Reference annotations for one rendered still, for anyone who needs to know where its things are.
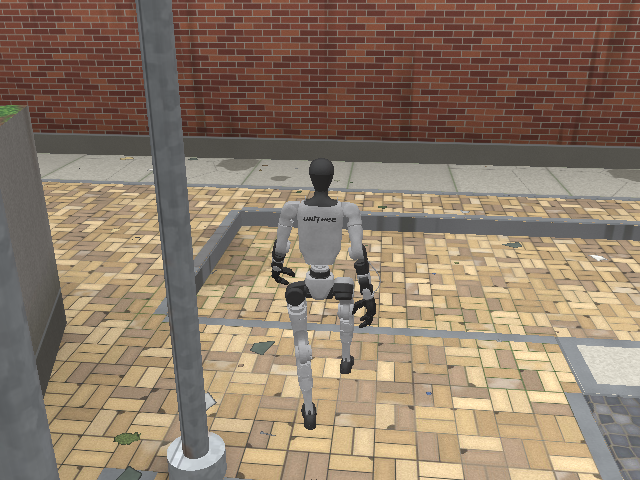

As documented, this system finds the right robot hand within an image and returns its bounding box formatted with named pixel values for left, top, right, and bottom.
left=352, top=297, right=376, bottom=328

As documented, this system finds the robot left upper arm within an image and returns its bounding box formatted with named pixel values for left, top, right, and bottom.
left=275, top=201, right=300, bottom=254

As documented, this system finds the robot right upper arm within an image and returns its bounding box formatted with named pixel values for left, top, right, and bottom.
left=342, top=202, right=364, bottom=260

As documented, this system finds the left robot forearm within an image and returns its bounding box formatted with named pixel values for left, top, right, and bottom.
left=271, top=239, right=286, bottom=272

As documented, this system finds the right robot shin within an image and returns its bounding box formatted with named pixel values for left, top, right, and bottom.
left=340, top=304, right=354, bottom=362

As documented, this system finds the left robot thigh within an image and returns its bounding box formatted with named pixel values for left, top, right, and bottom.
left=285, top=280, right=313, bottom=364

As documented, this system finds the left robot hand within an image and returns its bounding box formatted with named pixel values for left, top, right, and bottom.
left=271, top=267, right=295, bottom=285

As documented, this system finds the right robot forearm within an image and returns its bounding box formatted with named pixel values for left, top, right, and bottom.
left=354, top=244, right=374, bottom=300

